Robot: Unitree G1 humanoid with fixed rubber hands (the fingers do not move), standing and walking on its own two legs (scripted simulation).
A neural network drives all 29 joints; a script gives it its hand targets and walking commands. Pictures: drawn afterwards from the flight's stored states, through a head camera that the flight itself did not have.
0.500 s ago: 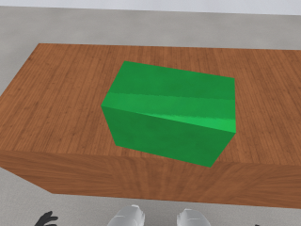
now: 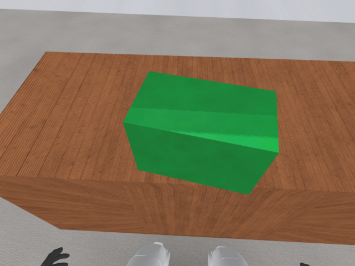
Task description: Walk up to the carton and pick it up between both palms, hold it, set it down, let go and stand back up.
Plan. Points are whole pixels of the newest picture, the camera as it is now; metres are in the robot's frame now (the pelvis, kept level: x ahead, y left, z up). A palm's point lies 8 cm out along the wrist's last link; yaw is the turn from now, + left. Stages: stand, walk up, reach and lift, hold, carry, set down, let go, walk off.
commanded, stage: walk up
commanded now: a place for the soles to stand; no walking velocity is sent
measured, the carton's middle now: (200, 134) +0.41 -0.04 +0.03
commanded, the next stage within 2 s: reach and lift in 0.34 s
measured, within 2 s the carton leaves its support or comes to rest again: neither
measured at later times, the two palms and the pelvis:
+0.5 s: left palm out of the picture +0.12 +0.28 -0.12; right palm out of the picture +0.11 -0.33 -0.13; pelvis +0.00 -0.02 -0.02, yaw -1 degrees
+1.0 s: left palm (69, 262) +0.13 +0.25 -0.07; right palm out of the picture +0.13 -0.31 -0.07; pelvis -0.01 -0.05 +0.01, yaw -1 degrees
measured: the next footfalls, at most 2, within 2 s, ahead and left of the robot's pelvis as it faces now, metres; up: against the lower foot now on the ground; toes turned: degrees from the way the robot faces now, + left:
none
